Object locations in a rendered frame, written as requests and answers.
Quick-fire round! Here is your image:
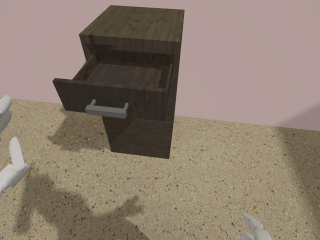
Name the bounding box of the robot left hand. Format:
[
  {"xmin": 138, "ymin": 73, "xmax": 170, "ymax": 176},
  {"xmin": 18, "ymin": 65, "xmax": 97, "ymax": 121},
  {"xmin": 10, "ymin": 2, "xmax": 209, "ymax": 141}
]
[{"xmin": 0, "ymin": 95, "xmax": 30, "ymax": 197}]

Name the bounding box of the robot right hand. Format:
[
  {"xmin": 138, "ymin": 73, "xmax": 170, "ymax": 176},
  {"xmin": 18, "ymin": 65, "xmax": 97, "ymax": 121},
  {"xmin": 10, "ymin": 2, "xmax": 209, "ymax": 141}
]
[{"xmin": 240, "ymin": 213, "xmax": 272, "ymax": 240}]

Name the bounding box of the handle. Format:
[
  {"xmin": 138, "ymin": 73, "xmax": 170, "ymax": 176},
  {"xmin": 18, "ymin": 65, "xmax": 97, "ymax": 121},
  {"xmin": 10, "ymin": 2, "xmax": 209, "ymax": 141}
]
[{"xmin": 85, "ymin": 99, "xmax": 129, "ymax": 119}]

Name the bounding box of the cabinet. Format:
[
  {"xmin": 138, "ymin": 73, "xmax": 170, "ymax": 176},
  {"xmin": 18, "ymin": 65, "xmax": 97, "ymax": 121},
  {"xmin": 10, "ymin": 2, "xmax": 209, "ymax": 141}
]
[{"xmin": 79, "ymin": 5, "xmax": 185, "ymax": 159}]

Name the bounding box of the drawer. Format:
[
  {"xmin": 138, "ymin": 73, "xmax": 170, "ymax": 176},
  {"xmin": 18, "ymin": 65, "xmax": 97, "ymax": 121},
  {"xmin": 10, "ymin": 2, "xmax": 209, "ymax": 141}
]
[{"xmin": 52, "ymin": 48, "xmax": 174, "ymax": 122}]

